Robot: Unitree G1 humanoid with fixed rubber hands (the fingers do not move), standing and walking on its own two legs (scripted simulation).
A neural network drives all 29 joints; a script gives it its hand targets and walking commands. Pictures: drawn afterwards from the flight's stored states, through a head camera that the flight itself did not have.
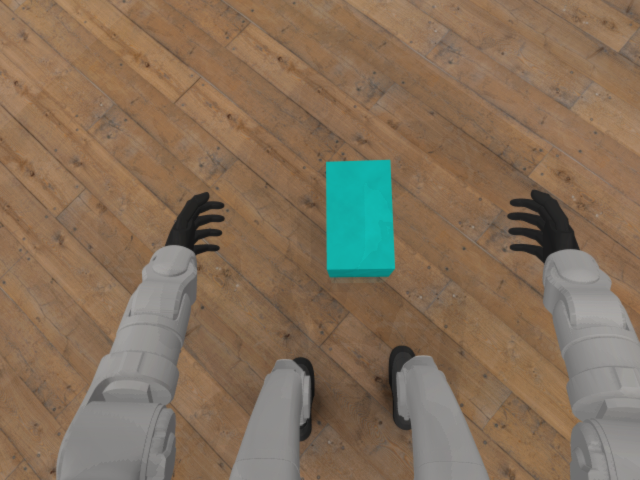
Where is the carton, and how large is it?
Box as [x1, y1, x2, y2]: [326, 160, 394, 276]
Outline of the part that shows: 389,160 326,162 327,270 329,276 388,276 393,270 394,255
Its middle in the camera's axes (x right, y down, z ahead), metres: +0.10 -0.06 +1.04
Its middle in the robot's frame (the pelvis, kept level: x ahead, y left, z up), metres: +0.56 -0.03 -0.63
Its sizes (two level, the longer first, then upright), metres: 0.280 0.164 0.153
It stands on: the floor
